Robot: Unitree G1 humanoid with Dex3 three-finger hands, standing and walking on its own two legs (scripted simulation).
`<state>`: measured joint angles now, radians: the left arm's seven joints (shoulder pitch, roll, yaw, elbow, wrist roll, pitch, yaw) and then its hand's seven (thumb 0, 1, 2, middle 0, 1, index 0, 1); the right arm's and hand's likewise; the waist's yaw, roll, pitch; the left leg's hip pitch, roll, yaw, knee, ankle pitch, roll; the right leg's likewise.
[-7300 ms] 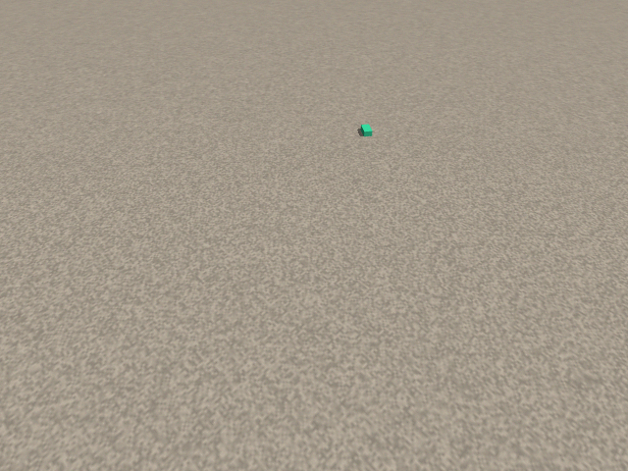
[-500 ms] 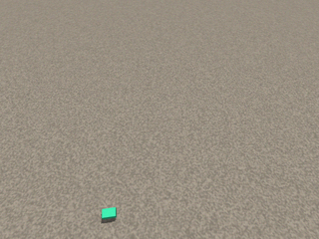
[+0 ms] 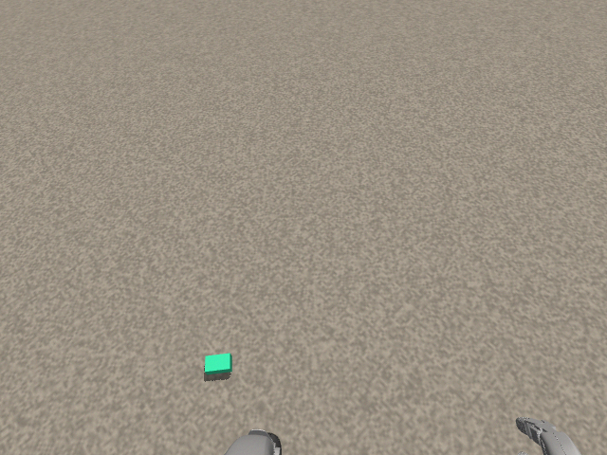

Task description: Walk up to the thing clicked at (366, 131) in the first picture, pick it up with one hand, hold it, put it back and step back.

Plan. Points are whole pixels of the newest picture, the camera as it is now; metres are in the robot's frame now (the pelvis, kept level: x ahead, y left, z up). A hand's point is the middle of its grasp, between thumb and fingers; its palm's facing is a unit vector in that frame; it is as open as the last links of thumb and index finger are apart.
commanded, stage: walk up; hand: left
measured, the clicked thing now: (218, 363) +0.45 +0.32 -0.73
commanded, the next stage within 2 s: none
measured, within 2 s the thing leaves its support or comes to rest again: neither
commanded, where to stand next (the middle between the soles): +0.07 +0.01 m, yaw +1 degrees
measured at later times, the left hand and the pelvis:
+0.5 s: hand out of the picture +0.00 +0.30 -0.14, palm faces +0.12 -0.92 -0.38, open 7.4 cm; pelvis +0.03 +0.03 +0.01, yaw +4 degrees
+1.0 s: hand out of the picture +0.09 +0.29 -0.12, palm faces -0.04 -0.88 -0.48, open 7.3 cm; pelvis +0.01 +0.01 +0.01, yaw -1 degrees
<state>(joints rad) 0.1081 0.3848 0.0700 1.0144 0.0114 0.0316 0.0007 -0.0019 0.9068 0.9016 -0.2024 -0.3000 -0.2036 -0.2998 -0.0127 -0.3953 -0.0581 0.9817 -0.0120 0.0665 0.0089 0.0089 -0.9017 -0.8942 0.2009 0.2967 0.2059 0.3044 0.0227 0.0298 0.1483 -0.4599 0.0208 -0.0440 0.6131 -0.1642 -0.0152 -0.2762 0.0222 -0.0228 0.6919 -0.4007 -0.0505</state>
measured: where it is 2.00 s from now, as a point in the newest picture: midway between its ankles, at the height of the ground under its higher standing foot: outside the picture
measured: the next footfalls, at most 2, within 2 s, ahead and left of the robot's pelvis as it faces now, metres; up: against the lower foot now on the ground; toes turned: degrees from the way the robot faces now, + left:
left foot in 0.46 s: +0.11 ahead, +0.15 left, +0.00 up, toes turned +6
right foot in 0.82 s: +0.10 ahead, -0.10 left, +0.00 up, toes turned +1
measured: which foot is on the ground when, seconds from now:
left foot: down 0.00-0.00, up 0.02-0.44, down 0.46-0.84, up 0.86-1.00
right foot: down 0.00-0.48, up 0.50-0.80, down 0.82-1.00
